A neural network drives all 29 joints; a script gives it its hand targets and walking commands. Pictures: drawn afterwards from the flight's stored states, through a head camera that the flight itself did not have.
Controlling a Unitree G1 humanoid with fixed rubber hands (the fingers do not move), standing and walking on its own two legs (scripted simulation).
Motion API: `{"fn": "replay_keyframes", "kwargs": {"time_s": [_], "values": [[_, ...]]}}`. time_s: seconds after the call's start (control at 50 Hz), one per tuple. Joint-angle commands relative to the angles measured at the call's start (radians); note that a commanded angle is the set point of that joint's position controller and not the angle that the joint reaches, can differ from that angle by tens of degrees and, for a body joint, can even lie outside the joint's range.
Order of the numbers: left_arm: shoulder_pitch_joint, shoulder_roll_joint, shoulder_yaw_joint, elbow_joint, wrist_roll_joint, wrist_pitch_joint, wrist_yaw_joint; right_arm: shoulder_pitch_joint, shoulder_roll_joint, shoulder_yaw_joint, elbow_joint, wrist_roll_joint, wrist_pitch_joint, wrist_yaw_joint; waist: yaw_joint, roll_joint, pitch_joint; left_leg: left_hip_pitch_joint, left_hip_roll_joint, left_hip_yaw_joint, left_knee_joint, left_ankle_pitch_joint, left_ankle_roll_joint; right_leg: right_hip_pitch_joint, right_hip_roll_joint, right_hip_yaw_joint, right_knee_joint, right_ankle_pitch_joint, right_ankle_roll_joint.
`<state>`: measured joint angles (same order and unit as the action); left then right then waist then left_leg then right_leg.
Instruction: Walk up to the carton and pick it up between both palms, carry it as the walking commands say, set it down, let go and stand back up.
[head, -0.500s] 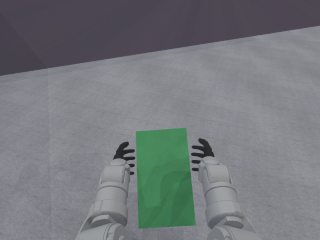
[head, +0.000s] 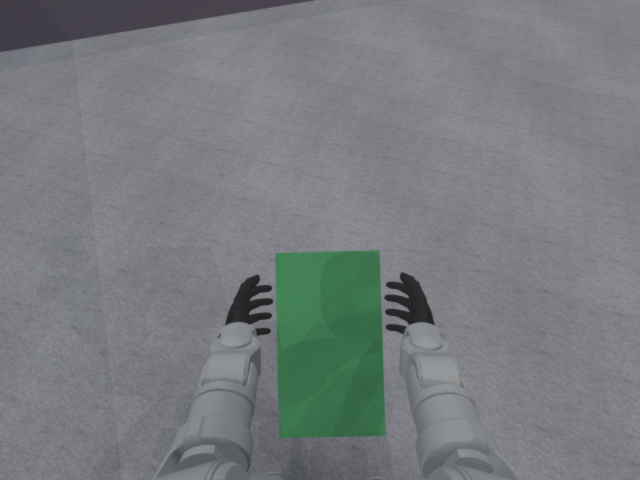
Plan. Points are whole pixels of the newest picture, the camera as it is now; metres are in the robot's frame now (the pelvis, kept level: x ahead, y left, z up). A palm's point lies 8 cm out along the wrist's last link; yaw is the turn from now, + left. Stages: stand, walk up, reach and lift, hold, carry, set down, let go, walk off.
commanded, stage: set down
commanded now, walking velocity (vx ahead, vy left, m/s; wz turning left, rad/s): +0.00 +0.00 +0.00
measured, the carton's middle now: (329, 332) +0.36 +0.01 -0.14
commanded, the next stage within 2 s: none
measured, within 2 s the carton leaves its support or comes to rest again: rests again in 1.12 s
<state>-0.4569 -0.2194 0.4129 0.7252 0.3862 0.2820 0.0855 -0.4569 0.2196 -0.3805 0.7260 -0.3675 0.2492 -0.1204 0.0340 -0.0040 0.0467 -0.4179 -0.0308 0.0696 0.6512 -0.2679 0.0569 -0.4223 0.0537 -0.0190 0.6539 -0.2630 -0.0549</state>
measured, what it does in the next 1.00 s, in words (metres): lowers itself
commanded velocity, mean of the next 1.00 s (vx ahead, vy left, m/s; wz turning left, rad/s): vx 0.00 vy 0.00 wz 0.00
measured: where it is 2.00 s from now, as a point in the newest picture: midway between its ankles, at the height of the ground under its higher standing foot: outside the picture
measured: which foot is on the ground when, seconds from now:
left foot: down 0.00-1.00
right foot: down 0.00-1.00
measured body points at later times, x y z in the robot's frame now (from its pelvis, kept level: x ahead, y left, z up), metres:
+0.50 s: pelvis -0.05 +0.00 -0.04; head +0.14 +0.00 +0.36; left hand +0.28 +0.14 -0.16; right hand +0.29 -0.11 -0.16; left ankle +0.04 +0.08 -0.72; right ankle +0.05 -0.08 -0.72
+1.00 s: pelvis -0.05 +0.00 -0.08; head +0.25 +0.00 +0.25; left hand +0.33 +0.12 -0.25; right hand +0.34 -0.08 -0.26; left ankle +0.04 +0.08 -0.72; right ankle +0.05 -0.08 -0.72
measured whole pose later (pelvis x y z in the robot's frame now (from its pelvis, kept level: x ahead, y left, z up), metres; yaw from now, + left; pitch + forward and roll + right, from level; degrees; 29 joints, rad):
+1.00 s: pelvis -0.05 +0.00 -0.08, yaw +1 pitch +27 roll +0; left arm -0.73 -0.10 0.16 0.81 0.12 -0.13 0.27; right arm -0.73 0.07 -0.08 0.83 -0.12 -0.13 -0.28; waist 0.03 0.00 0.29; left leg -1.21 -0.03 0.07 1.05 -0.31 0.06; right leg -1.22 0.05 -0.03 1.07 -0.31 -0.06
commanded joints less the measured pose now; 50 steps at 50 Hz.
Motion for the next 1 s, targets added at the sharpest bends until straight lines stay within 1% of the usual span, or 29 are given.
{"fn": "replay_keyframes", "kwargs": {"time_s": [0.0,0.08,0.14,0.2,0.22,0.26,0.34,0.36,0.38,0.42,0.46,0.48,0.5,0.52,0.54,0.58,0.64,0.66,0.68,0.72,0.74,0.76,0.78,0.82,0.84,0.9,0.92,0.94,0.98], "values": [[-0.422,-0.815,-0.407,0.05,-0.105,-0.191,-0.148,-0.405,0.84,0.413,0.06,0.103,-0.159,0.157,-0.045,-0.001,-0.454,0.051,-0.034,-0.241,0.029,0.321,0.0,-0.025,0.012,0.198,0.02,0.318,0.005],[-0.444,-0.634,-0.387,0.023,-0.09,-0.288,-0.096,-0.399,0.726,0.44,0.1,0.12,-0.234,0.115,-0.006,-0.001,-0.432,-0.026,-0.035,-0.234,0.076,0.226,0.014,-0.07,0.013,0.206,0.043,0.231,0.004],[-0.448,-0.499,-0.412,0.033,-0.129,-0.342,-0.051,-0.415,0.554,0.444,0.071,0.116,-0.292,0.053,-0.045,-0.047,-0.446,-0.071,-0.044,-0.223,0.099,0.183,0.016,-0.113,0.02,0.185,0.063,0.179,0.009],[-0.394,-0.281,-0.383,0.028,-0.144,-0.383,0.009,-0.406,0.304,0.428,0.069,0.151,-0.34,-0.002,-0.007,-0.01,-0.396,-0.132,-0.048,-0.21,0.125,0.084,0.01,-0.179,0.021,0.161,0.088,0.045,-0.009],[-0.444,-0.252,-0.417,-0.002,-0.168,-0.395,0.035,-0.408,0.251,0.427,0.074,0.147,-0.359,-0.017,-0.038,-0.003,-0.404,-0.122,-0.05,-0.218,0.117,0.047,0.007,-0.205,0.031,0.143,0.1,0.001,-0.019],[-0.382,-0.109,-0.398,0.006,-0.2,-0.418,0.081,-0.429,0.087,0.448,0.001,0.191,-0.389,-0.075,-0.022,-0.02,-0.423,-0.11,-0.051,-0.21,0.136,0.014,0.007,-0.177,0.022,0.129,0.1,-0.057,-0.015],[-0.378,-0.044,-0.424,-0.051,-0.283,-0.438,0.126,-0.412,0.04,0.505,-0.057,0.283,-0.405,-0.122,0.0,0.014,-0.455,-0.088,-0.057,-0.187,0.152,0.037,0.0,-0.147,0.011,0.13,0.085,-0.037,-0.02],[-0.393,-0.038,-0.457,-0.071,-0.304,-0.443,0.125,-0.398,0.016,0.5,-0.057,0.282,-0.412,-0.127,-0.035,0.018,-0.438,-0.107,-0.06,-0.193,0.157,0.045,0.007,-0.166,0.015,0.109,0.098,-0.017,-0.016],[-0.417,0.02,-0.384,-0.047,-0.283,-0.433,0.132,-0.452,-0.017,0.478,-0.052,0.27,-0.406,-0.136,0.0,0.009,-0.447,-0.139,-0.06,-0.182,0.178,-0.016,0.0,-0.169,0.011,0.125,0.094,-0.088,-0.021],[-0.419,0.019,-0.426,-0.076,-0.314,-0.438,0.136,-0.443,-0.014,0.506,-0.103,0.307,-0.413,-0.143,-0.011,0.02,-0.461,-0.131,-0.053,-0.182,0.17,-0.012,-0.001,-0.167,0.007,0.126,0.099,-0.07,-0.01],[-0.427,0.027,-0.417,-0.072,-0.313,-0.446,0.141,-0.472,-0.023,0.516,-0.114,0.323,-0.422,-0.142,0.018,-0.009,-0.516,-0.159,-0.063,-0.177,0.204,0.023,-0.003,-0.177,0.004,0.134,0.111,-0.036,-0.003],[-0.438,-0.03,-0.476,-0.079,-0.345,-0.458,0.134,-0.44,0.009,0.545,-0.076,0.335,-0.425,-0.132,-0.011,0.0,-0.479,-0.183,-0.063,-0.192,0.207,0.053,-0.003,-0.218,0.007,0.13,0.131,0.006,-0.006],[-0.426,-0.062,-0.498,-0.056,-0.359,-0.46,0.135,-0.478,0.008,0.565,-0.115,0.354,-0.437,-0.129,-0.007,0.03,-0.501,-0.175,-0.063,-0.195,0.199,0.059,-0.004,-0.227,0.01,0.123,0.146,0.01,-0.011],[-0.485,0.029,-0.398,-0.073,-0.306,-0.456,0.153,-0.507,-0.043,0.464,-0.109,0.309,-0.434,-0.14,0.003,-0.005,-0.542,-0.177,-0.072,-0.191,0.203,0.053,-0.016,-0.267,0.025,0.118,0.172,0.009,0.008],[-0.433,0.017,-0.388,-0.013,-0.293,-0.448,0.157,-0.449,-0.075,0.45,-0.045,0.298,-0.429,-0.138,-0.014,0.025,-0.502,-0.192,-0.069,-0.201,0.21,0.055,-0.011,-0.297,0.018,0.124,0.171,0.003,-0.005],[-0.369,0.087,-0.276,0.028,-0.234,-0.436,0.168,-0.422,-0.151,0.341,-0.006,0.254,-0.415,-0.149,-0.004,0.01,-0.573,-0.223,-0.073,-0.194,0.227,0.036,-0.019,-0.337,0.02,0.105,0.205,-0.021,0.0],[-0.361,0.064,-0.266,0.064,-0.214,-0.427,0.173,-0.376,-0.09,0.327,0.06,0.233,-0.395,-0.146,-0.03,0.007,-0.574,-0.266,-0.082,-0.188,0.246,0.042,-0.005,-0.394,0.031,0.101,0.216,-0.012,0.003],[-0.379,0.092,-0.212,0.049,-0.185,-0.423,0.172,-0.343,-0.101,0.293,0.123,0.205,-0.383,-0.145,-0.012,0.009,-0.567,-0.303,-0.085,-0.186,0.242,-0.001,-0.002,-0.389,0.03,0.098,0.224,-0.032,0.001],[-0.341,0.09,-0.184,0.091,-0.174,-0.418,0.178,-0.357,-0.113,0.269,0.128,0.195,-0.387,-0.149,-0.032,0.014,-0.572,-0.341,-0.093,-0.178,0.258,0.015,-0.009,-0.398,0.025,0.111,0.226,-0.002,-0.001],[-0.357,0.07,-0.202,0.069,-0.184,-0.426,0.174,-0.377,-0.09,0.255,0.078,0.193,-0.394,-0.157,-0.049,-0.005,-0.645,-0.337,-0.096,-0.185,0.284,0.05,-0.012,-0.398,0.032,0.108,0.242,0.03,0.008],[-0.413,0.083,-0.202,0.021,-0.181,-0.44,0.181,-0.382,-0.082,0.249,0.109,0.191,-0.396,-0.153,-0.033,-0.013,-0.637,-0.36,-0.099,-0.195,0.28,0.068,-0.007,-0.424,0.039,0.106,0.263,0.054,0.006],[-0.363,0.065,-0.221,0.047,-0.185,-0.439,0.185,-0.35,-0.069,0.248,0.086,0.182,-0.4,-0.158,-0.061,-0.017,-0.658,-0.365,-0.098,-0.211,0.296,0.113,-0.001,-0.439,0.041,0.097,0.283,0.097,0.006],[-0.374,0.065,-0.218,0.0,-0.184,-0.449,0.194,-0.383,-0.073,0.266,0.068,0.202,-0.405,-0.155,-0.023,0.012,-0.671,-0.345,-0.102,-0.207,0.3,0.143,-0.003,-0.436,0.049,0.115,0.286,0.117,-0.001],[-0.385,0.067,-0.242,-0.009,-0.208,-0.448,0.195,-0.407,-0.064,0.278,0.034,0.214,-0.409,-0.157,-0.026,0.027,-0.748,-0.355,-0.104,-0.209,0.317,0.182,-0.01,-0.417,0.057,0.114,0.31,0.174,-0.001],[-0.396,0.086,-0.238,-0.037,-0.218,-0.457,0.197,-0.408,-0.066,0.26,0.007,0.208,-0.416,-0.16,-0.033,-0.008,-0.803,-0.363,-0.106,-0.218,0.334,0.199,-0.007,-0.426,0.058,0.096,0.35,0.196,0.013],[-0.444,0.048,-0.328,-0.107,-0.294,-0.472,0.194,-0.429,-0.04,0.281,-0.049,0.227,-0.422,-0.172,-0.076,-0.003,-0.86,-0.386,-0.107,-0.231,0.376,0.27,-0.003,-0.399,0.054,0.127,0.377,0.292,0.006],[-0.45,0.037,-0.351,-0.12,-0.302,-0.467,0.199,-0.464,-0.04,0.311,-0.109,0.254,-0.427,-0.168,-0.056,-0.024,-0.913,-0.335,-0.103,-0.238,0.381,0.298,-0.001,-0.406,0.058,0.107,0.396,0.3,0.009],[-0.42,0.087,-0.303,-0.074,-0.277,-0.459,0.198,-0.454,-0.078,0.256,-0.05,0.234,-0.419,-0.18,-0.036,-0.002,-0.913,-0.391,-0.111,-0.216,0.402,0.262,-0.01,-0.405,0.056,0.111,0.396,0.284,0.011],[-0.473,0.071,-0.374,-0.148,-0.304,-0.465,0.203,-0.528,-0.045,0.313,-0.17,0.281,-0.425,-0.175,-0.037,-0.007,-0.99,-0.366,-0.103,-0.227,0.421,0.284,-0.002,-0.414,0.056,0.113,0.44,0.291,0.015]]}}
